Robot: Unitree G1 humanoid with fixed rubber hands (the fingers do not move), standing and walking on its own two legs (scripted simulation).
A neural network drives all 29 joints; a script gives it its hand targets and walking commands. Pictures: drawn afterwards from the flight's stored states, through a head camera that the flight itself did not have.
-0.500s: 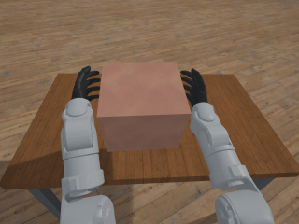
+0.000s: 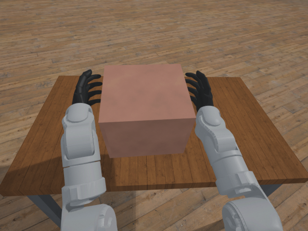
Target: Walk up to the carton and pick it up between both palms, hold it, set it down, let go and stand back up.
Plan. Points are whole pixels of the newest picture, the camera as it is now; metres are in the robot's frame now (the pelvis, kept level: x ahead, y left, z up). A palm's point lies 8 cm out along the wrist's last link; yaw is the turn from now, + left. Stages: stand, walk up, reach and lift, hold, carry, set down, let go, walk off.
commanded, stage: hold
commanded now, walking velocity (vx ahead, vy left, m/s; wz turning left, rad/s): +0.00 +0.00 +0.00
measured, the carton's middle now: (145, 110) +0.37 +0.00 +0.14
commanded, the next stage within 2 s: none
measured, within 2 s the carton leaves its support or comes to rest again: neither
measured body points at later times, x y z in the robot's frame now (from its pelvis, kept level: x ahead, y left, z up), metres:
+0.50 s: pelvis +0.00 +0.00 +0.00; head -0.04 +0.02 +0.45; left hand +0.37 +0.14 +0.19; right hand +0.37 -0.15 +0.18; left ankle +0.03 +0.12 -0.75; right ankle +0.01 -0.11 -0.75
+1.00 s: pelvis +0.00 +0.00 +0.00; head -0.03 +0.03 +0.45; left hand +0.37 +0.15 +0.19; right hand +0.37 -0.14 +0.17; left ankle +0.03 +0.12 -0.75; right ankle +0.01 -0.11 -0.75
